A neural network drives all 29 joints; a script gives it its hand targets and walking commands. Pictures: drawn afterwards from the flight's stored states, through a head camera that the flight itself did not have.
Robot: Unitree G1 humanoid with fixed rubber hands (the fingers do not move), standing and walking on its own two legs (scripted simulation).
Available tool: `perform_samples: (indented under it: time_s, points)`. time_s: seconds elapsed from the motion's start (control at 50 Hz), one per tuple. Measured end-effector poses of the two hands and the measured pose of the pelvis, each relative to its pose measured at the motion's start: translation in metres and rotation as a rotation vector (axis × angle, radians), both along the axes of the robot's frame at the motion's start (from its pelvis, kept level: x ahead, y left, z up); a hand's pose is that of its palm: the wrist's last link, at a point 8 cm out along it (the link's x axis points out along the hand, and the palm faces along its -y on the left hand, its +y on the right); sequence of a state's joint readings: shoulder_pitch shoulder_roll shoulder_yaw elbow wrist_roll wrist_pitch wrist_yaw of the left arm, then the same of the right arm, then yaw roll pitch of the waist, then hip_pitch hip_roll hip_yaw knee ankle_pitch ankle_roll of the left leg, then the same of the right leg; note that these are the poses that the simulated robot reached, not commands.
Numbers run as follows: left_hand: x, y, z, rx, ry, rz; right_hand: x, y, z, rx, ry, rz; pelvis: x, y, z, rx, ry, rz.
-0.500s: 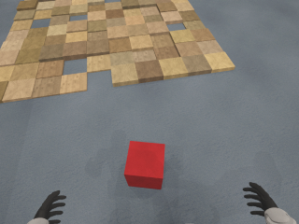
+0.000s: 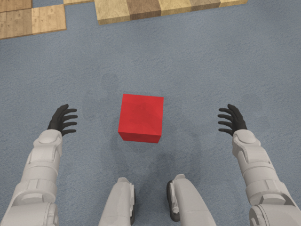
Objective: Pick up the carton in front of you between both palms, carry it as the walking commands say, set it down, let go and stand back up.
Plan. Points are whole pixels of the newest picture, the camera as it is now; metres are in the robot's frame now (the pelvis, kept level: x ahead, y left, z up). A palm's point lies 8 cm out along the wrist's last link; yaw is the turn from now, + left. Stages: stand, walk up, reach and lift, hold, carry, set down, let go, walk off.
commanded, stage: reach and lift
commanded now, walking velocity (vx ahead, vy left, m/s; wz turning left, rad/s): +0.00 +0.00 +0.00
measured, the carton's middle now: (141, 120) +0.51 +0.02 -0.58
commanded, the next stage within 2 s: none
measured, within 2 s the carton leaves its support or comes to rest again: neither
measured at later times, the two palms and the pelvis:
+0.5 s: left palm (83, 80) +0.53 +0.21 -0.14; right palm (199, 90) +0.49 -0.17 -0.15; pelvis -0.05 +0.01 -0.04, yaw +0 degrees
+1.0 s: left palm (100, 107) +0.52 +0.21 -0.37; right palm (184, 111) +0.48 -0.17 -0.36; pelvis -0.04 +0.00 -0.19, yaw -2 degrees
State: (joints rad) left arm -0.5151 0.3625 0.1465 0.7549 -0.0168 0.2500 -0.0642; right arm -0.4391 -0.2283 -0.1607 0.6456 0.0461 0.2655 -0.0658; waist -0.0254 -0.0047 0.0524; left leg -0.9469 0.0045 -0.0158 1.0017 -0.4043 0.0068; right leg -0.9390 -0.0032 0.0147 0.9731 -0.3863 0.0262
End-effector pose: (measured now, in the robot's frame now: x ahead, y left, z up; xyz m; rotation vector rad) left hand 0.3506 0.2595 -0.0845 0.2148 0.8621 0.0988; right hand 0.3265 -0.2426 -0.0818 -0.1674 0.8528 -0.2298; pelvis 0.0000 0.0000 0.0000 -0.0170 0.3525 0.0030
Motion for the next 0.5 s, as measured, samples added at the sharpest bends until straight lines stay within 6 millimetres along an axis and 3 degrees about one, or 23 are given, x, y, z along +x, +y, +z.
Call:
perform_samples:
  time_s: [0.28,0.5]
  points:
    - [0.108,-0.028,-0.027,-0.083,-0.104,-0.036,0.091,0.041,-0.033,0.065,-0.122,-0.066,-0.053,0.009,-0.031,-0.007,0.216,0.004]
    - [0.181,-0.046,-0.054,-0.137,-0.184,-0.062,0.159,0.071,-0.063,0.103,-0.199,-0.08,-0.046,0.01,-0.042,-0.02,0.364,0.012]
